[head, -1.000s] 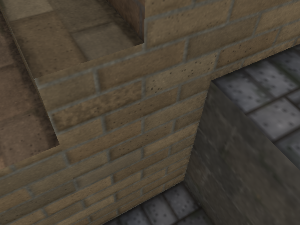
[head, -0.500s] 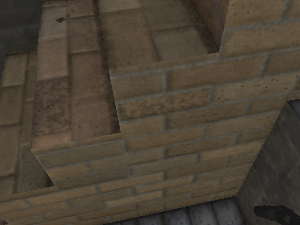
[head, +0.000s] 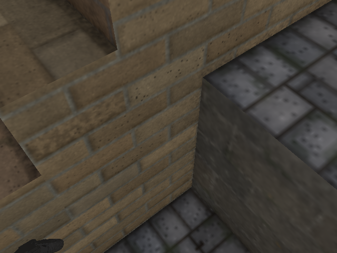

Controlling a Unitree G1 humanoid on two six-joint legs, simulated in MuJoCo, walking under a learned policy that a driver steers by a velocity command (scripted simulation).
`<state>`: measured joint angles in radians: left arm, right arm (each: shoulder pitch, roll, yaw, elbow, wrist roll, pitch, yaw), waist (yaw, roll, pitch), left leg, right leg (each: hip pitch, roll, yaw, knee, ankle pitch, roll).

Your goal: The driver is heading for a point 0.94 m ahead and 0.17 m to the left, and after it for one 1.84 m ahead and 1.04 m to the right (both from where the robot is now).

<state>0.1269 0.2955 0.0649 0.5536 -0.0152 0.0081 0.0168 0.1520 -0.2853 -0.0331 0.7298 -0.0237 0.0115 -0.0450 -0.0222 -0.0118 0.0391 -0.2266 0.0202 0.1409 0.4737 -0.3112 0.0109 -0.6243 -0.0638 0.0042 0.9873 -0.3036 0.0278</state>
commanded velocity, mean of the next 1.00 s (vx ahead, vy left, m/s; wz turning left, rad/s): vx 0.00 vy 0.00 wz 0.33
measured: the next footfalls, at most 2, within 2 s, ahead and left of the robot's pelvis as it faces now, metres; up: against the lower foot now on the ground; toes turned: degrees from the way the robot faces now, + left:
right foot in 0.10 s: +0.04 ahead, -0.15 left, +0.00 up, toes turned -5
left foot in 0.50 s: +0.03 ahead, +0.13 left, +0.00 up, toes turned +10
